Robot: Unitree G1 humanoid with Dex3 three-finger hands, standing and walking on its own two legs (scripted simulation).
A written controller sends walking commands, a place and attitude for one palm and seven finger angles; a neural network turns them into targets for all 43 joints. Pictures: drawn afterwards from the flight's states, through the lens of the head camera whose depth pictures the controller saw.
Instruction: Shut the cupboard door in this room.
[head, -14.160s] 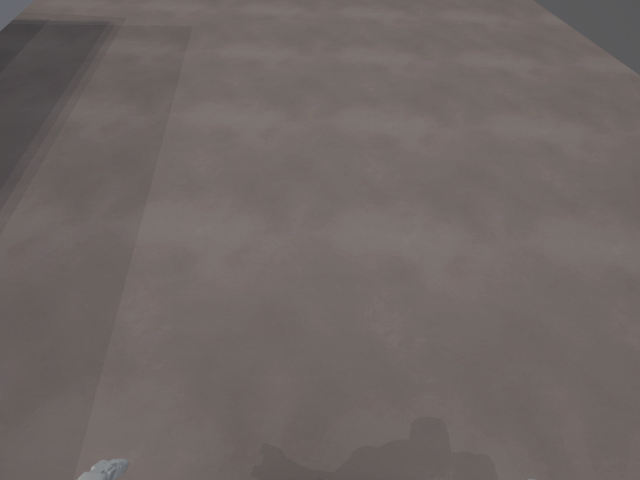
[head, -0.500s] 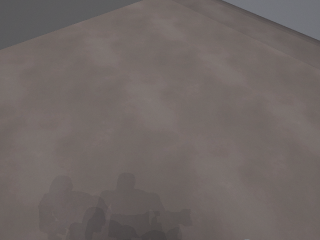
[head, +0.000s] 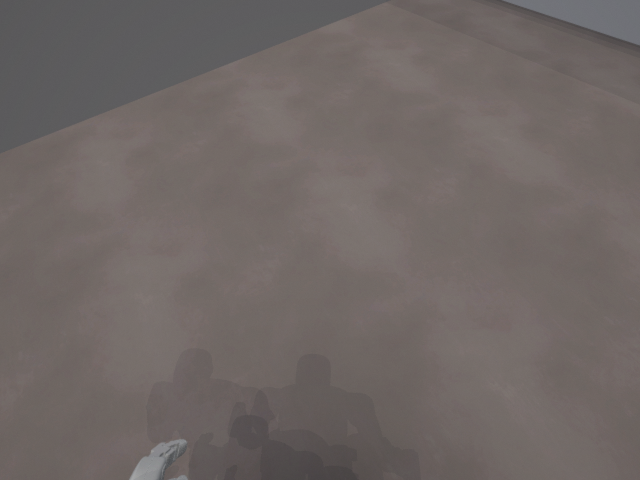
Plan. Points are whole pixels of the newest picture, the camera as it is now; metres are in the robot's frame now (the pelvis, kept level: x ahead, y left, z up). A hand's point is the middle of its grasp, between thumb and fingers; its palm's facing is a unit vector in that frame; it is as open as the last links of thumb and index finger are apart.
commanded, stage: turn or walk to find it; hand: left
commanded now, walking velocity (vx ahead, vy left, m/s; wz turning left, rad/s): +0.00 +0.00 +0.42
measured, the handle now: out of the picture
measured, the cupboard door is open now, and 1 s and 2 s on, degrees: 82 82 82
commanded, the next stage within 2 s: none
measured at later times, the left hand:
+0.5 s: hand out of the picture -0.06 +0.25 -0.19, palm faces +0.28 -0.93 -0.24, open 7.4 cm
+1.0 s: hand out of the picture +0.00 +0.23 -0.14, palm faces +0.40 -0.87 -0.27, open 7.4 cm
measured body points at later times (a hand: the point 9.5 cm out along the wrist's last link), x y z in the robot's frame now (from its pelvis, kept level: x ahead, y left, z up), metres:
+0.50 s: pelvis -0.03 +0.04 +0.00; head +0.01 +0.07 +0.44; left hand -0.08 +0.30 -0.17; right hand +0.13 -0.19 -0.13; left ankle -0.06 +0.13 -0.73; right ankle -0.01 -0.10 -0.70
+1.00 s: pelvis -0.03 +0.00 +0.00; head +0.01 -0.01 +0.45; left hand -0.02 +0.27 -0.12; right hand +0.10 -0.21 -0.16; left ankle -0.07 +0.12 -0.71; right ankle +0.01 -0.09 -0.73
